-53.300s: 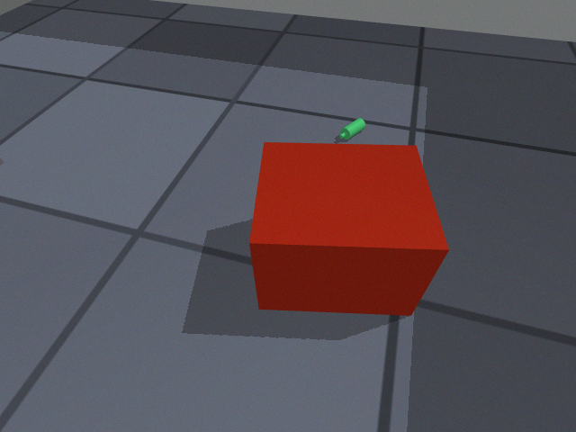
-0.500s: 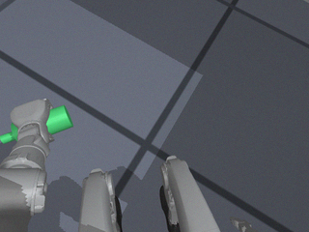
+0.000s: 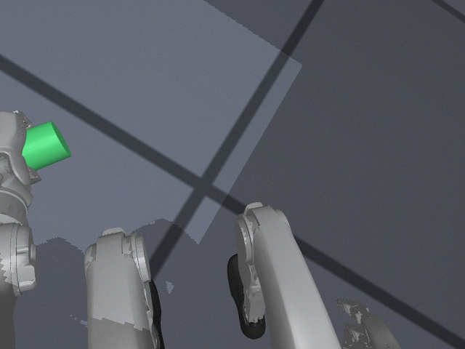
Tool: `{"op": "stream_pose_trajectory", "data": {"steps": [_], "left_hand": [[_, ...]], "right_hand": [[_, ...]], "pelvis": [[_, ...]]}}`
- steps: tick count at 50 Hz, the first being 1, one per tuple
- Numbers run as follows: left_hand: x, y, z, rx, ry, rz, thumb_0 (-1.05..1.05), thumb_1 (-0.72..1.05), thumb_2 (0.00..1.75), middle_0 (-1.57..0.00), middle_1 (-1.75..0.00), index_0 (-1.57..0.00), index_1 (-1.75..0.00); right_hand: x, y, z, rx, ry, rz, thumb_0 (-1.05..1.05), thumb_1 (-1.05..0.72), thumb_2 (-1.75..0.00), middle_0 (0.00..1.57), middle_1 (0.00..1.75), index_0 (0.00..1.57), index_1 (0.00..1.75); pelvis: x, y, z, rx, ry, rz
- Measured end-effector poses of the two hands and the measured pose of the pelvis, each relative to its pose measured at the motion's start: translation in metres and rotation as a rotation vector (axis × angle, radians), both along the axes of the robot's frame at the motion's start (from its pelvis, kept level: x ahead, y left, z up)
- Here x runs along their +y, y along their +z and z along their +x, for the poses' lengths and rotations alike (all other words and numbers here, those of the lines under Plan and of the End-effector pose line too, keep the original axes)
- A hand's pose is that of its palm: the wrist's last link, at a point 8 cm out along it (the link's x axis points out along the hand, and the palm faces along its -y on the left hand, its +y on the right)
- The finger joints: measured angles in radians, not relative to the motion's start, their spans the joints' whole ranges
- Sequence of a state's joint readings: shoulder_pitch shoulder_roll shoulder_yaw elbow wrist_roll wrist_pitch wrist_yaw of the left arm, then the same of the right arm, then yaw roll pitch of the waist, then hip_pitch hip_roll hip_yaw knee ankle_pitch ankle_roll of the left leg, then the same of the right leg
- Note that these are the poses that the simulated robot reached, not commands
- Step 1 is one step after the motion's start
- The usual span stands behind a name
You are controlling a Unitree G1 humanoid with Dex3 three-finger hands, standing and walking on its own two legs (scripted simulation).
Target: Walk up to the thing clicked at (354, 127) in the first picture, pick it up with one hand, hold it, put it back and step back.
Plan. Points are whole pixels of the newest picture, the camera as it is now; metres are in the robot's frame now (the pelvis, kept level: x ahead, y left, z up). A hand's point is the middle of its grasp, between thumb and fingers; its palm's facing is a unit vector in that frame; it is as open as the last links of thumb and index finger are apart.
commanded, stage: crouch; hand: left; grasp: from above
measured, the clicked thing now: (8, 159) +0.47 +0.32 -0.17
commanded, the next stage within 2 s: lower in 0.52 s
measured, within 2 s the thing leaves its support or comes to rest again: neither
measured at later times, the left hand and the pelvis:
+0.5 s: hand (26, 160) +0.47 +0.31 -0.22, palm faces -0.39 -0.16 -0.91, open 9.6 cm; pelvis +0.00 +0.00 -0.06, yaw -2 degrees
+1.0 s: hand (39, 167) +0.47 +0.31 -0.27, palm faces -0.42 -0.17 -0.89, open 9.6 cm; pelvis +0.00 +0.00 -0.08, yaw -4 degrees
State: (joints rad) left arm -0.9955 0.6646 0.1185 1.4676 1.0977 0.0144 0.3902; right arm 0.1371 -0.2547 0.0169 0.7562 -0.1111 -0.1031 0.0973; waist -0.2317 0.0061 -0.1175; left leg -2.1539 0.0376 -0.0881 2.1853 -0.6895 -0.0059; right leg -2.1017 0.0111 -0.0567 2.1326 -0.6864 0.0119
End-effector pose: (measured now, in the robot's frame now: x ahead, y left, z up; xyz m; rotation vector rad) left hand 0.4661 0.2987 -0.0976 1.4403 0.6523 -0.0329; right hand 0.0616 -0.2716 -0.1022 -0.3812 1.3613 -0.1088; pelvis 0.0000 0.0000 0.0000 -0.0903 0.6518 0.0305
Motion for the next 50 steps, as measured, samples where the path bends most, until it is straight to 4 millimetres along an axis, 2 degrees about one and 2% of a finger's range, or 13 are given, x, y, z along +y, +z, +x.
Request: {"op": "stream_pose_trajectory", "data": {"steps": [9,16,25,35,50], "left_hand": [[0.001,-0.031,0.004,0.008,-0.007,-0.01,0.0,0.09,0.32,-0.73,-0.48,-0.78,-0.42],[0.006,-0.048,0.008,-0.01,-0.002,-0.013,0.0,0.08,0.32,-0.74,-0.46,-0.79,-0.39],[0.011,-0.061,0.012,-0.009,-0.002,-0.002,0.0,0.08,0.32,-0.75,-0.45,-0.8,-0.39],[0.013,-0.076,0.018,0.001,-0.002,-0.003,0.0,0.06,0.34,-0.76,-0.45,-0.81,-0.39],[0.011,-0.116,0.014,0.021,-0.029,-0.02,0.0,0.05,0.36,-0.76,-0.46,-0.8,-0.42]], "right_hand": [[0.003,-0.026,-0.027,0.073,-0.013,0.022,0.0,-0.89,-0.89,0.2,0.3,0.2,0.3],[0.007,-0.041,-0.038,0.1,-0.013,0.027,0.0,-0.89,-0.89,0.2,0.3,0.2,0.3],[0.01,-0.05,-0.039,0.106,0.002,0.026,0.0,-0.89,-0.89,0.2,0.3,0.2,0.3],[0.007,-0.051,-0.035,0.118,0.028,0.019,0.0,-0.89,-0.89,0.2,0.3,0.2,0.3],[0.005,-0.056,-0.041,0.154,0.068,0.007,0.0,-0.9,-0.9,0.2,0.3,0.2,0.3]], "pelvis": [[0.0,-0.028,-0.003,-0.021,-0.01,-0.004],[0.0,-0.046,-0.006,-0.039,-0.017,-0.015],[0.002,-0.059,-0.005,-0.045,-0.02,-0.026],[0.002,-0.066,-0.002,-0.047,-0.026,-0.037],[0.003,-0.081,-0.002,-0.072,-0.037,-0.052]]}}
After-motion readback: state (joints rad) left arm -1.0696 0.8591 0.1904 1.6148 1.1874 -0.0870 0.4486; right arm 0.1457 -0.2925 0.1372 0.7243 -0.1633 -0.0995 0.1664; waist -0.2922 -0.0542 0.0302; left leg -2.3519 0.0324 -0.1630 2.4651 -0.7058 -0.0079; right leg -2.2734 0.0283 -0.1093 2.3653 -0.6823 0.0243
